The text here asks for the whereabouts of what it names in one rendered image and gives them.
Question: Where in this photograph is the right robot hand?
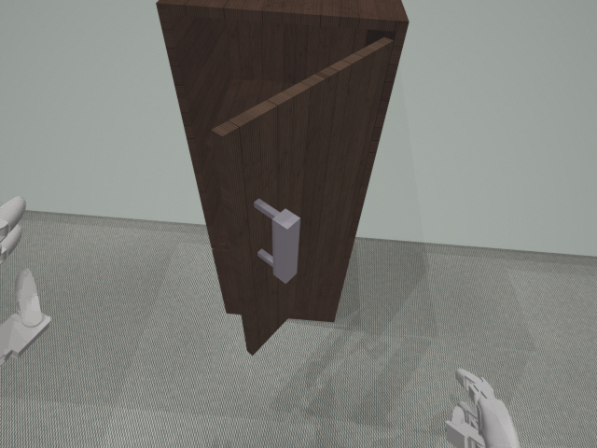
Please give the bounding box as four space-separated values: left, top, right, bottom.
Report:
446 369 520 448

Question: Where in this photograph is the handle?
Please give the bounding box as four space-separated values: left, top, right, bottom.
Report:
254 199 300 284

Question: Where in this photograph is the cupboard door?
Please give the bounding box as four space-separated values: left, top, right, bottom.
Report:
211 37 394 356

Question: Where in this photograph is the left robot hand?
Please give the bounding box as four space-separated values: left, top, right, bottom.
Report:
0 196 51 367

